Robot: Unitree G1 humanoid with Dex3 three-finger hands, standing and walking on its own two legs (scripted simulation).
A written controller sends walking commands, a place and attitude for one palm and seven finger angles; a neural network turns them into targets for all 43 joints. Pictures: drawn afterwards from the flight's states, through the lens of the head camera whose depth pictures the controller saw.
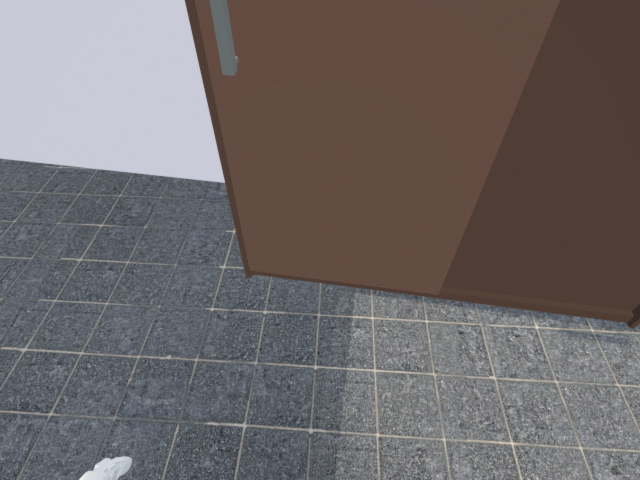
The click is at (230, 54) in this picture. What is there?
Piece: wardrobe's sliding door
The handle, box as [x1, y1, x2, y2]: [209, 0, 238, 75]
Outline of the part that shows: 209,0 222,73 233,75 236,71 236,63 238,60 237,56 234,55 226,0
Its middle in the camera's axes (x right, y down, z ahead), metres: -0.20 -0.45 +0.82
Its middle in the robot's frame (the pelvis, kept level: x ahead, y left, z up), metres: +0.92 +0.25 +0.17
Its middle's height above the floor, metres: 0.94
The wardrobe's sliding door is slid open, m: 0.00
